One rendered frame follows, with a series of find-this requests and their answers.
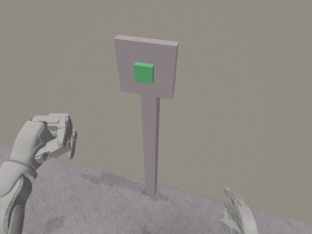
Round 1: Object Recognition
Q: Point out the robot left forearm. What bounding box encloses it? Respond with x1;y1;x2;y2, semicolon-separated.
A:
0;160;38;234

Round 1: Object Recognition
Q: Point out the robot left hand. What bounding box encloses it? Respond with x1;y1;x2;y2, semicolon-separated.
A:
10;113;78;171

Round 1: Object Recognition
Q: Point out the robot right hand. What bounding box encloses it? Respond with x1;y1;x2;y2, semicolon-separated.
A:
220;185;260;234

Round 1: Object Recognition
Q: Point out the panel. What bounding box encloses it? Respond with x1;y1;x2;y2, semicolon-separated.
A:
113;34;179;197

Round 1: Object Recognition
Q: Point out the button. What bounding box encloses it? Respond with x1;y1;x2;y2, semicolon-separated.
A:
134;62;154;84

